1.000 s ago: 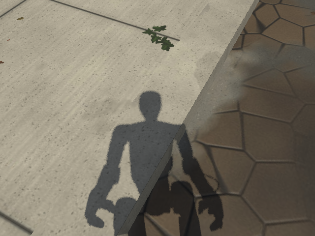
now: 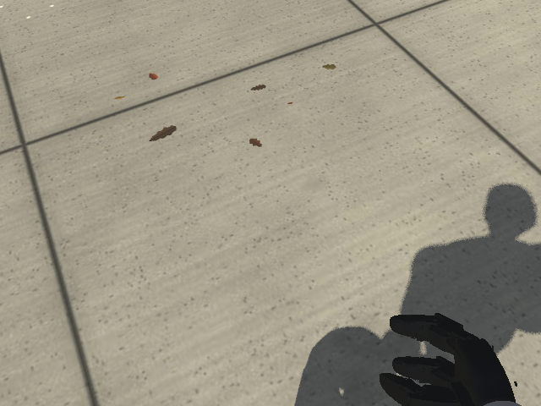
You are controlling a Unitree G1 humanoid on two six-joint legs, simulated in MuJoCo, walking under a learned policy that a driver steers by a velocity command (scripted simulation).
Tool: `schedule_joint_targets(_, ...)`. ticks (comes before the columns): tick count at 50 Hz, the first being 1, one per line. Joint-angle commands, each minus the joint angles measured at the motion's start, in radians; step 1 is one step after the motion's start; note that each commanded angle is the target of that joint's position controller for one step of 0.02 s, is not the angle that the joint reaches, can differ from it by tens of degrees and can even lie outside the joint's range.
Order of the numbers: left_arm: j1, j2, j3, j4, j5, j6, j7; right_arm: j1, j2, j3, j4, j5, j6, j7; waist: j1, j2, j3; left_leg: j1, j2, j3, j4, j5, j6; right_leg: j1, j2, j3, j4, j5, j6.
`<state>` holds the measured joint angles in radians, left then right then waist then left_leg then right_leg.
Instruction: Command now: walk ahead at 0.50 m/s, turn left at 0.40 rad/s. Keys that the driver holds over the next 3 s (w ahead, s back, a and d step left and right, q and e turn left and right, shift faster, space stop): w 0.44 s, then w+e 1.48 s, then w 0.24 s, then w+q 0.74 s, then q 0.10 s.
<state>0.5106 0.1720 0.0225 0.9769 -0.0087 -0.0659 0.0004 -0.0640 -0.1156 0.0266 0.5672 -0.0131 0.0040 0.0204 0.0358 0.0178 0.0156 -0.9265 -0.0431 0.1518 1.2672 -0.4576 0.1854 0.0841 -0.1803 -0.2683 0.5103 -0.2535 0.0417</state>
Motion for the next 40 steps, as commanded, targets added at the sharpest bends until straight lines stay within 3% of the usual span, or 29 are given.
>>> schedule_joint_targets(1, -0.063, 0.188, 0.058, -0.228, 0.015, -0.047, -0.069, 0.389, -0.378, -0.155, 0.059, 0.015, 0.007, -0.026, -0.166, 0.123, -0.495, 1.008, 0.282, -1.123, -0.828, 0.288, 0.106, -0.685, 0.199, 0.300, 1.082, -0.017, -0.032)
schedule_joint_targets(2, -0.087, 0.125, 0.049, -0.264, 0.006, -0.041, -0.070, 0.320, -0.347, -0.148, 0.076, -0.004, 0.003, -0.023, -0.095, 0.039, -0.389, 0.942, 0.302, -1.033, -0.838, 0.141, 0.088, -0.782, 0.158, 0.368, 1.164, 0.046, -0.053)
schedule_joint_targets(3, -0.123, 0.108, 0.040, -0.266, 0.014, -0.043, -0.060, 0.307, -0.284, -0.135, 0.113, -0.009, -0.015, -0.017, -0.075, -0.020, -0.254, 0.793, 0.291, -0.939, -0.827, 0.098, 0.083, -0.798, 0.139, 0.339, 1.162, 0.078, -0.066)
schedule_joint_targets(4, -0.154, 0.065, 0.027, -0.275, 0.029, -0.035, -0.040, 0.290, -0.212, -0.116, 0.156, -0.021, -0.034, -0.022, -0.039, -0.055, -0.097, 0.631, 0.257, -0.797, -0.785, 0.172, 0.054, -0.829, 0.111, 0.338, 1.108, 0.063, -0.079)
schedule_joint_targets(5, -0.147, 0.047, 0.019, -0.281, 0.044, -0.016, -0.027, 0.269, -0.152, -0.099, 0.178, -0.027, -0.048, -0.024, -0.002, -0.061, -0.035, 0.501, 0.221, -0.679, -0.766, 0.235, 0.036, -0.800, 0.095, 0.347, 1.064, 0.047, -0.086)
schedule_joint_targets(6, -0.141, 0.035, 0.015, -0.284, 0.042, 0.005, -0.017, 0.278, -0.126, -0.092, 0.203, -0.027, -0.062, -0.020, 0.014, -0.021, -0.026, 0.459, 0.199, -0.598, -0.786, 0.263, 0.024, -0.780, 0.094, 0.352, 1.058, 0.012, -0.094)
schedule_joint_targets(7, -0.149, 0.040, 0.018, -0.299, 0.038, 0.019, -0.009, 0.307, -0.130, -0.091, 0.222, -0.025, -0.078, -0.014, 0.016, 0.033, -0.036, 0.460, 0.191, -0.559, -0.810, 0.288, 0.048, -0.803, 0.117, 0.344, 1.125, -0.035, -0.101)
schedule_joint_targets(8, -0.181, 0.032, 0.015, -0.313, 0.041, 0.026, -0.002, 0.332, -0.130, -0.088, 0.247, -0.018, -0.093, -0.008, 0.020, 0.043, -0.038, 0.485, 0.183, -0.528, -0.837, 0.299, 0.044, -0.873, 0.125, 0.346, 1.167, -0.048, -0.115)
schedule_joint_targets(9, -0.206, 0.022, 0.005, -0.339, 0.055, 0.031, 0.001, 0.344, -0.140, -0.091, 0.263, -0.008, -0.100, -0.007, 0.045, 0.018, -0.030, 0.494, 0.162, -0.470, -0.862, 0.307, 0.015, -0.904, 0.104, 0.365, 1.076, -0.020, -0.123)
schedule_joint_targets(10, -0.221, 0.056, 0.009, -0.335, 0.049, 0.036, -0.002, 0.338, -0.164, -0.096, 0.259, -0.009, -0.100, -0.005, 0.043, -0.003, -0.003, 0.504, 0.128, -0.398, -0.928, 0.299, -0.008, -0.909, 0.104, 0.330, 0.932, 0.016, -0.116)
schedule_joint_targets(11, -0.293, 0.074, 0.010, -0.366, 0.058, 0.033, -0.011, 0.351, -0.171, -0.099, 0.243, 0.002, -0.102, -0.014, 0.019, 0.000, 0.003, 0.495, 0.128, -0.390, -0.999, 0.371, -0.012, -0.858, 0.094, 0.305, 0.787, 0.064, -0.091)
schedule_joint_targets(12, -0.306, 0.110, 0.023, -0.352, 0.054, 0.028, -0.019, 0.366, -0.164, -0.093, 0.223, 0.009, -0.106, -0.020, -0.007, -0.015, -0.017, 0.583, 0.126, -0.373, -1.028, 0.556, -0.029, -0.845, 0.093, 0.265, 0.714, 0.136, -0.075)
schedule_joint_targets(14, -0.356, 0.106, 0.024, -0.332, 0.040, 0.033, -0.025, 0.444, -0.187, -0.097, 0.239, 0.015, -0.113, -0.029, -0.054, 0.004, -0.052, 0.751, 0.105, -0.310, -1.052, 0.737, -0.067, -0.879, 0.107, 0.216, 0.630, 0.199, -0.068)
schedule_joint_targets(16, -0.421, 0.079, 0.012, -0.352, 0.040, 0.039, -0.037, 0.547, -0.197, -0.097, 0.257, 0.024, -0.117, -0.036, -0.093, 0.019, -0.042, 0.879, 0.112, -0.278, -1.025, 0.981, -0.110, -0.893, 0.115, 0.185, 0.469, 0.252, -0.067)
schedule_joint_targets(18, -0.484, 0.067, 0.008, -0.356, 0.034, 0.044, -0.040, 0.599, -0.198, -0.093, 0.262, 0.017, -0.108, -0.043, -0.121, 0.043, -0.044, 0.984, 0.110, -0.274, -1.044, 0.944, -0.119, -0.903, 0.145, 0.165, 0.377, 0.281, -0.064)
schedule_joint_targets(21, -0.582, 0.076, 0.003, -0.383, 0.029, 0.046, -0.049, 0.635, -0.196, -0.084, 0.270, 0.006, -0.097, -0.048, -0.139, 0.063, 0.009, 1.059, 0.136, -0.275, -1.075, 0.998, -0.115, -0.891, 0.167, 0.134, 0.218, 0.292, -0.076)
schedule_joint_targets(23, -0.590, 0.084, 0.002, -0.382, 0.023, 0.042, -0.049, 0.622, -0.207, -0.079, 0.276, -0.002, -0.100, -0.051, -0.119, 0.069, 0.016, 1.073, 0.143, -0.237, -1.059, 1.151, -0.127, -0.780, 0.205, 0.103, 0.112, 0.261, -0.105)
schedule_joint_targets(25, -0.540, 0.115, 0.013, -0.364, 0.019, 0.040, -0.039, 0.633, -0.231, -0.079, 0.293, -0.010, -0.105, -0.063, -0.090, 0.092, -0.007, 1.108, 0.171, -0.206, -0.978, 1.452, -0.142, -0.643, 0.264, 0.076, 0.070, 0.201, -0.148)
schedule_joint_targets(27, -0.358, 0.174, 0.038, -0.305, 0.020, 0.036, -0.024, 0.617, -0.257, -0.088, 0.298, -0.023, -0.105, -0.085, -0.002, 0.110, -0.060, 1.137, 0.202, -0.205, -0.775, 1.607, -0.173, -0.491, 0.297, 0.113, 0.027, 0.134, -0.185)
schedule_joint_targets(28, -0.229, 0.195, 0.050, -0.264, 0.018, 0.030, -0.016, 0.582, -0.284, -0.098, 0.292, -0.025, -0.100, -0.090, 0.065, 0.098, -0.089, 1.093, 0.209, -0.197, -0.615, 1.565, -0.177, -0.373, 0.279, 0.155, -0.030, 0.156, -0.211)
schedule_joint_targets(29, -0.061, 0.208, 0.061, -0.214, 0.025, 0.022, -0.005, 0.487, -0.304, -0.106, 0.261, -0.013, -0.101, -0.089, 0.172, 0.063, -0.143, 0.922, 0.171, -0.160, -0.361, 1.365, -0.177, -0.140, 0.209, 0.237, -0.081, 0.231, -0.264)
schedule_joint_targets(30, 0.017, 0.265, 0.076, -0.184, 0.033, 0.025, 0.000, 0.469, -0.224, -0.092, 0.207, -0.015, -0.107, -0.085, 0.147, -0.130, -0.228, 0.604, 0.038, -0.119, -0.006, 0.371, -0.176, 0.142, -0.028, 0.489, 0.040, 0.414, -0.349)
schedule_joint_targets(31, -0.049, 0.277, 0.080, -0.192, 0.022, 0.028, -0.009, 0.582, -0.200, -0.086, 0.180, 0.006, -0.109, -0.069, 0.029, -0.235, -0.299, 0.299, -0.083, -0.201, 0.252, -0.058, -0.206, 0.265, -0.200, 0.987, -0.101, 0.393, -0.539)
schedule_joint_targets(32, -0.158, 0.225, 0.080, -0.230, 0.001, 0.032, -0.009, 0.489, -0.233, -0.082, 0.167, -0.020, -0.116, -0.056, 0.018, -0.056, -0.169, 0.227, 0.008, -0.277, 0.214, 0.078, -0.180, 0.116, -0.154, 0.908, -0.200, 0.206, -0.516)
schedule_joint_targets(33, -0.208, 0.184, 0.069, -0.241, 0.008, 0.032, -0.009, 0.400, -0.250, -0.084, 0.142, -0.016, -0.124, -0.042, 0.009, -0.017, -0.069, 0.204, 0.031, -0.262, 0.183, 0.123, -0.177, -0.009, -0.120, 0.811, -0.243, 0.156, -0.487)
schedule_joint_targets(34, -0.224, 0.154, 0.059, -0.236, 0.019, 0.026, -0.005, 0.377, -0.242, -0.081, 0.132, -0.020, -0.124, -0.033, -0.031, 0.058, -0.010, 0.234, 0.059, -0.251, 0.110, 0.149, -0.172, -0.125, -0.075, 0.738, -0.275, 0.226, -0.444)
schedule_joint_targets(35, -0.214, 0.152, 0.057, -0.229, 0.019, 0.016, 0.001, 0.370, -0.228, -0.077, 0.120, -0.031, -0.111, -0.024, -0.056, 0.071, 0.014, 0.266, 0.076, -0.249, 0.059, 0.155, -0.183, -0.213, -0.032, 0.679, -0.290, 0.264, -0.413)
schedule_joint_targets(37, -0.187, 0.184, 0.061, -0.214, 0.014, -0.004, -0.002, 0.381, -0.199, -0.064, 0.107, -0.042, -0.079, -0.017, -0.080, 0.023, 0.030, 0.302, 0.101, -0.218, -0.051, 0.151, -0.202, -0.310, 0.024, 0.601, -0.316, 0.310, -0.379)
schedule_joint_targets(40, -0.144, 0.219, 0.066, -0.206, 0.016, -0.014, -0.010, 0.268, -0.175, -0.047, 0.056, -0.040, -0.061, -0.008, -0.064, -0.030, 0.050, 0.341, 0.115, -0.158, -0.288, 0.242, -0.231, -0.414, 0.092, 0.517, -0.335, 0.388, -0.341)
